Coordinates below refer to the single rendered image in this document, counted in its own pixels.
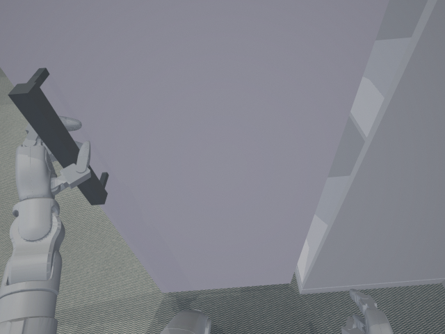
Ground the robot right hand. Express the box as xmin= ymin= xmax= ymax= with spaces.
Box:
xmin=341 ymin=289 xmax=394 ymax=334

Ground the fridge door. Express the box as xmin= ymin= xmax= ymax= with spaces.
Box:
xmin=0 ymin=0 xmax=389 ymax=293

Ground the robot left thigh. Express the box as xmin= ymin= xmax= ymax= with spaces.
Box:
xmin=160 ymin=310 xmax=211 ymax=334

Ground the robot left forearm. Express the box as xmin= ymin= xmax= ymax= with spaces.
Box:
xmin=0 ymin=197 xmax=65 ymax=334

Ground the handle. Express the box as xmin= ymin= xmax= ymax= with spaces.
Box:
xmin=8 ymin=68 xmax=108 ymax=205

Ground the robot left hand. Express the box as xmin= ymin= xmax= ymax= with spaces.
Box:
xmin=15 ymin=116 xmax=91 ymax=202

